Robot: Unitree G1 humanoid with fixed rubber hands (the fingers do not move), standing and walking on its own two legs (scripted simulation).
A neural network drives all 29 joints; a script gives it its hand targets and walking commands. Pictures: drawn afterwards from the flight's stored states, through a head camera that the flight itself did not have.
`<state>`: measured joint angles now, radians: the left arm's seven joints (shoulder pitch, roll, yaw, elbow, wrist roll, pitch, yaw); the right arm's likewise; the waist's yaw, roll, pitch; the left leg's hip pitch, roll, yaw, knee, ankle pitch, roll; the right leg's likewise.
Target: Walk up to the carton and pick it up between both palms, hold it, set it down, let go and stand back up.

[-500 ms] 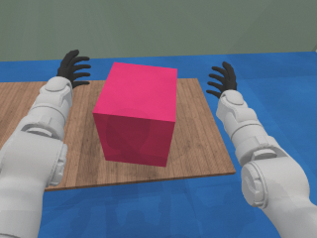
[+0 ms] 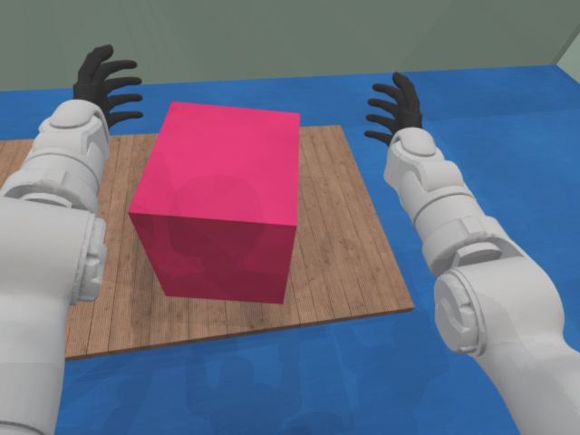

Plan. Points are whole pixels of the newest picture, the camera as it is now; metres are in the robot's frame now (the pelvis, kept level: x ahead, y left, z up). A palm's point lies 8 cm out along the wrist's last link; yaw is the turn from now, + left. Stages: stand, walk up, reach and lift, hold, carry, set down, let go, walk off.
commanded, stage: reach and lift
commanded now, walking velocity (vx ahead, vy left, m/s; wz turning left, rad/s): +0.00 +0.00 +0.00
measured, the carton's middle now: (230, 208) +0.50 +0.04 -0.01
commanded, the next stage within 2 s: none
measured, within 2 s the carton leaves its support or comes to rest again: neither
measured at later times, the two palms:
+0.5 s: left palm (115, 159) +0.51 +0.19 +0.10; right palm (379, 180) +0.44 -0.18 +0.10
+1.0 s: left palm (119, 174) +0.51 +0.20 +0.07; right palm (350, 189) +0.45 -0.14 +0.07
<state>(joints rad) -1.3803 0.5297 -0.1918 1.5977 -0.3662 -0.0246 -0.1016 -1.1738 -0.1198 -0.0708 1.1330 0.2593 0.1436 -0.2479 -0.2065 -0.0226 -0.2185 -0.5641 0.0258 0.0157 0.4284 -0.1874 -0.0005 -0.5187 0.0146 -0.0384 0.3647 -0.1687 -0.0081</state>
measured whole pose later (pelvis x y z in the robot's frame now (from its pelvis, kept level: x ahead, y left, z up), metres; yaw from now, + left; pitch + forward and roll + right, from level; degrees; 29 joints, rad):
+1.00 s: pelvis +0.00 +0.01 -0.01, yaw +1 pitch +26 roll -2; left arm -1.30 0.42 -0.06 1.63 -0.19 -0.26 -0.09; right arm -1.09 0.00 -0.33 1.27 0.02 -0.16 -0.19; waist -0.18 -0.05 -0.23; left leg -0.79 0.02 -0.01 0.56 -0.23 0.01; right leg -0.72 0.00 -0.07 0.47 -0.20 0.00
